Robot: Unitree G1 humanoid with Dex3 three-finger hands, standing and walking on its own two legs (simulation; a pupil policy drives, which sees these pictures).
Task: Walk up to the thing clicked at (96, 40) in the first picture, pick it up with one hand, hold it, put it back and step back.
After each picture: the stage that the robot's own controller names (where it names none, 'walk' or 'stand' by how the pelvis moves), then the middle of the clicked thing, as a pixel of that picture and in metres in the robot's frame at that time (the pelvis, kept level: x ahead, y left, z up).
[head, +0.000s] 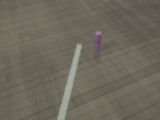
stand; (97, 42) +1.34 -0.13 -0.65
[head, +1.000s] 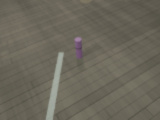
walk; (78, 48) +1.21 +0.17 -0.63
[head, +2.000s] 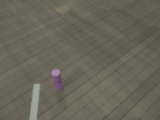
walk; (57, 80) +0.75 +0.28 -0.64
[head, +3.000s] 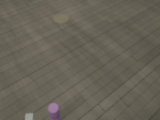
walk; (55, 114) +0.45 +0.20 -0.64
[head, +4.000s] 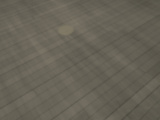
stand; out of the picture +0.36 +0.21 -0.65
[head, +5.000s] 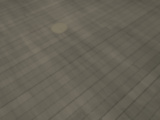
stand; out of the picture +0.34 +0.22 -0.66
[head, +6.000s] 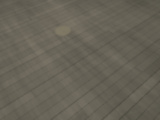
stand; out of the picture +0.36 +0.22 -0.66
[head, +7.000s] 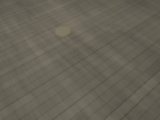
stand; out of the picture +0.34 +0.22 -0.66
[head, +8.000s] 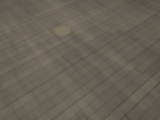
go down; out of the picture +0.34 +0.22 -0.66
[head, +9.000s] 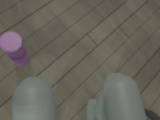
go down; (17, 52) +0.45 +0.23 -0.25
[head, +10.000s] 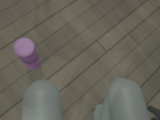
approach; (29, 56) +0.44 +0.22 -0.26
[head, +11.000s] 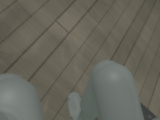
close in; out of the picture +0.43 +0.27 -0.16
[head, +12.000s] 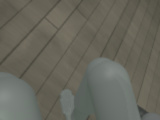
close; out of the picture +0.43 +0.28 -0.16
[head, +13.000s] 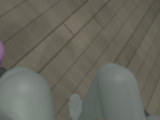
lift; out of the picture +0.36 +0.25 -0.15
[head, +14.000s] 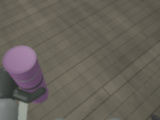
lift; (31, 80) +0.32 +0.18 +0.04
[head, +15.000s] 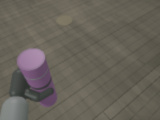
hold; (41, 82) +0.32 +0.16 +0.05
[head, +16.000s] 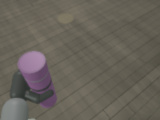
hold; (41, 84) +0.32 +0.16 +0.04
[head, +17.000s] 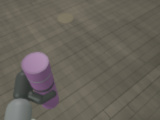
crouch; (44, 85) +0.32 +0.15 +0.03
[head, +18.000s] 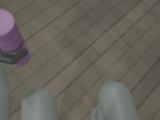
crouch; (12, 44) +0.45 +0.21 -0.05
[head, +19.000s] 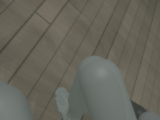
lower; out of the picture +0.44 +0.28 -0.17
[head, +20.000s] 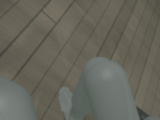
lower; out of the picture +0.44 +0.29 -0.17
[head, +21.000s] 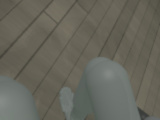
lower; out of the picture +0.43 +0.29 -0.16
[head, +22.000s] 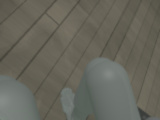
lower; out of the picture +0.43 +0.29 -0.16
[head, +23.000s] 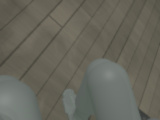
loosen; out of the picture +0.43 +0.26 -0.15
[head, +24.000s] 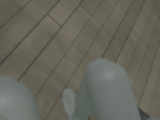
withdraw; out of the picture +0.42 +0.26 -0.17
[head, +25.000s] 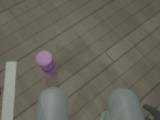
walk; (47, 66) +0.45 +0.20 -0.34
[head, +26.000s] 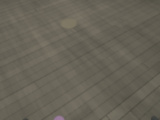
stand; out of the picture +0.38 +0.17 -0.59
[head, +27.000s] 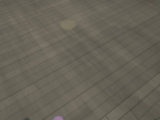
stand; out of the picture +0.38 +0.18 -0.60
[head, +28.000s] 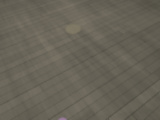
stand; out of the picture +0.39 +0.17 -0.64
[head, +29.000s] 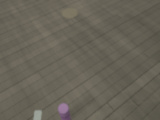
walk; (64, 114) +0.42 +0.15 -0.64
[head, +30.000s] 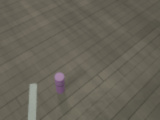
walk; (59, 83) +0.59 +0.16 -0.64
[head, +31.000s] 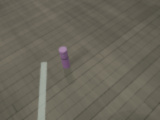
walk; (64, 58) +0.92 +0.27 -0.63
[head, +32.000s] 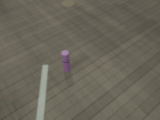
stand; (66, 61) +1.00 +0.21 -0.65
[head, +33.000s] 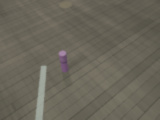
stand; (63, 62) +1.02 +0.23 -0.66
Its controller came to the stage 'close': yes
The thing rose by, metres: 0.68
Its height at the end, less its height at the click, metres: +0.00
